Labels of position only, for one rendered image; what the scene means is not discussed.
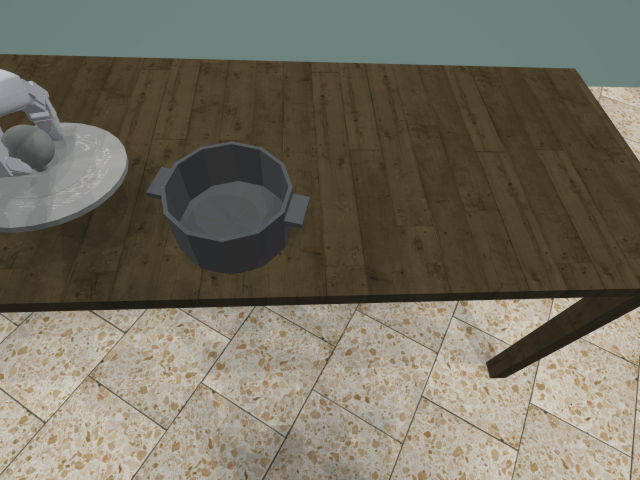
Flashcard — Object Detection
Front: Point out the knob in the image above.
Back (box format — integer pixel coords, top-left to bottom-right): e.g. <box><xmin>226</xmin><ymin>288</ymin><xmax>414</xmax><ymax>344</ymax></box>
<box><xmin>1</xmin><ymin>124</ymin><xmax>55</xmax><ymax>169</ymax></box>

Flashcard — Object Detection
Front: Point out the left robot hand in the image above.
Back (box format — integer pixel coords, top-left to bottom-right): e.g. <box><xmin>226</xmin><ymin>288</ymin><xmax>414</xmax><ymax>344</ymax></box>
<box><xmin>0</xmin><ymin>69</ymin><xmax>64</xmax><ymax>178</ymax></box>

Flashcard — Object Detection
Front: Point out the table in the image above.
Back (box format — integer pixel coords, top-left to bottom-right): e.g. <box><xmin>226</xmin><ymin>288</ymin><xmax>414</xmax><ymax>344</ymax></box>
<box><xmin>0</xmin><ymin>54</ymin><xmax>640</xmax><ymax>379</ymax></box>

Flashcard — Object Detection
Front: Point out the pot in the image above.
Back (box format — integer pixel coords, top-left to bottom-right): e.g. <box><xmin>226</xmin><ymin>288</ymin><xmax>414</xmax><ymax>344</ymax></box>
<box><xmin>146</xmin><ymin>141</ymin><xmax>310</xmax><ymax>274</ymax></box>

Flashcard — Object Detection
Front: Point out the lid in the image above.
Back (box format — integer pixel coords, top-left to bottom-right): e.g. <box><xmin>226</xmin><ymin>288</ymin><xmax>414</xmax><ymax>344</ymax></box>
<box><xmin>0</xmin><ymin>123</ymin><xmax>129</xmax><ymax>233</ymax></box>

